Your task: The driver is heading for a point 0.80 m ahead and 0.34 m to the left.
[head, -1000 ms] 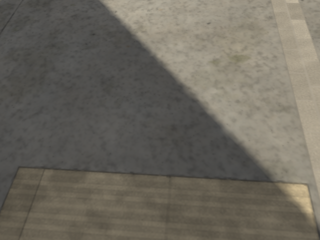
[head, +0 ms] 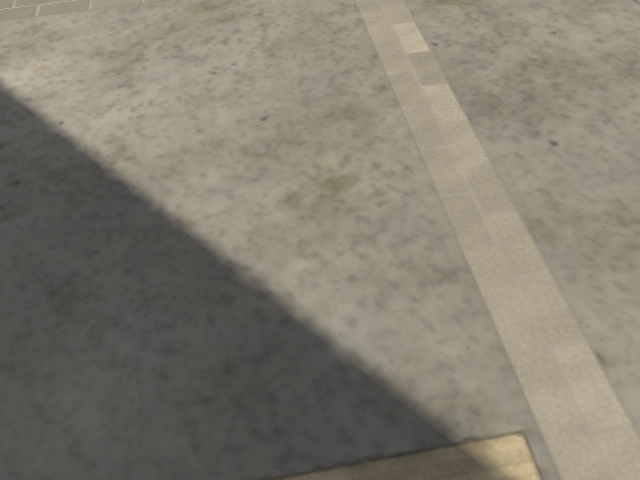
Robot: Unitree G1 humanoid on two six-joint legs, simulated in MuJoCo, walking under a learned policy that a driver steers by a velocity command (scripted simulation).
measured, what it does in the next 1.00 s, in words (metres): walks ahead, turning left: left foot, then right foot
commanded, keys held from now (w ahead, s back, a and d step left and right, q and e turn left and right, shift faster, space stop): w+q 1.00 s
